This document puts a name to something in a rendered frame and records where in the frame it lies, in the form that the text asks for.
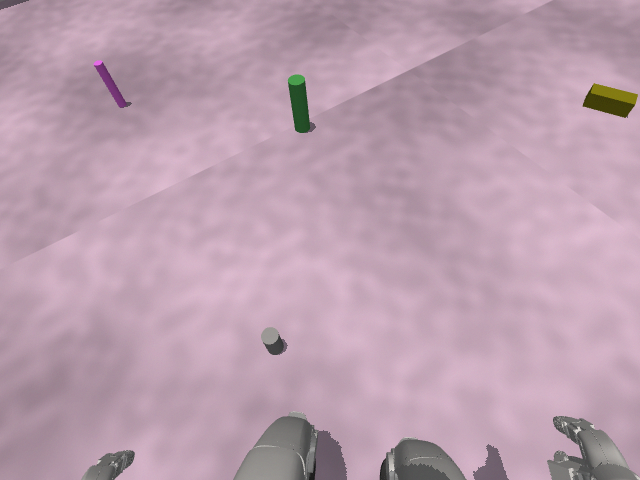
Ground right robot arm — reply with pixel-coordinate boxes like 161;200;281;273
590;464;640;480

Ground left robot hand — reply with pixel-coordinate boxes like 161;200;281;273
81;450;135;480

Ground right robot hand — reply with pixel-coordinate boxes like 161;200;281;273
547;416;630;480

